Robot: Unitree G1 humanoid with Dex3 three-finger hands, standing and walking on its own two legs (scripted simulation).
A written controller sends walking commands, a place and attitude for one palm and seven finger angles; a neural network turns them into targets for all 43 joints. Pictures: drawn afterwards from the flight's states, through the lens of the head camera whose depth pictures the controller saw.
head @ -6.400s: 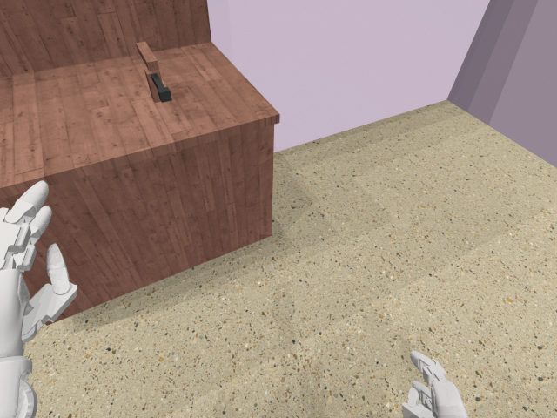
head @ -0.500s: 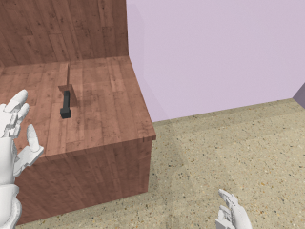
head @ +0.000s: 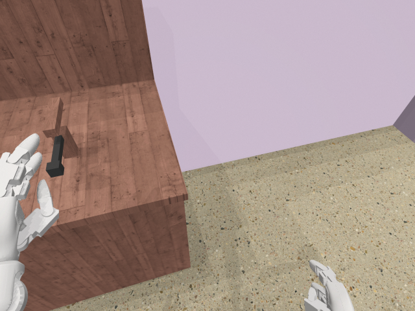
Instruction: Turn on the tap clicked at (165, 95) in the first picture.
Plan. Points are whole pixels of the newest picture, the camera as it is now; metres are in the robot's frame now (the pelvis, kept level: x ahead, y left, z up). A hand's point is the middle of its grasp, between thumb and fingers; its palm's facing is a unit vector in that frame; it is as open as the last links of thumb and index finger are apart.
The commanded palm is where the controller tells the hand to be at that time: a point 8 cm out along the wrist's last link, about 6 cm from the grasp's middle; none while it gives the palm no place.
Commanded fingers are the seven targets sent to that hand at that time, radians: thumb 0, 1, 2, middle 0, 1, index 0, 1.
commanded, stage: come to a stop and stand still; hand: left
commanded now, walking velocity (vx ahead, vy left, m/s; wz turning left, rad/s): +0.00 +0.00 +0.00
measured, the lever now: (55, 169) +0.40 +0.40 +0.00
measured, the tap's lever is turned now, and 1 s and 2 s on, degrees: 0 0 0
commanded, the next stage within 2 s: look again from close up in 0.22 s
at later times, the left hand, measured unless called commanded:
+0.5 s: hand (40, 218) +0.20 +0.26 +0.16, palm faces +0.37 -0.86 -0.35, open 7.4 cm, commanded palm +0.15 +0.29 +0.17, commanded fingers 0.00 0.90 0.90 -0.20 -0.30 -0.20 -0.30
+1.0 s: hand (19, 221) +0.20 +0.28 +0.15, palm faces +0.41 -0.83 -0.39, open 7.4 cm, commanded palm +0.15 +0.32 +0.17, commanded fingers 0.00 0.90 0.90 -0.20 -0.30 -0.20 -0.30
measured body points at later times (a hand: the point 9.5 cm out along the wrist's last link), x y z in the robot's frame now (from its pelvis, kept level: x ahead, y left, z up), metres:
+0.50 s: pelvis -0.01 +0.01 +0.00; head -0.01 +0.02 +0.45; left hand +0.18 +0.30 +0.18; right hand +0.17 -0.21 -0.07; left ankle +0.02 +0.09 -0.74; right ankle -0.05 -0.08 -0.74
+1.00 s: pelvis +0.00 +0.04 -0.01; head -0.01 +0.04 +0.44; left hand +0.17 +0.33 +0.18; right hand +0.16 -0.19 -0.09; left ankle +0.02 +0.10 -0.74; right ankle -0.05 -0.08 -0.74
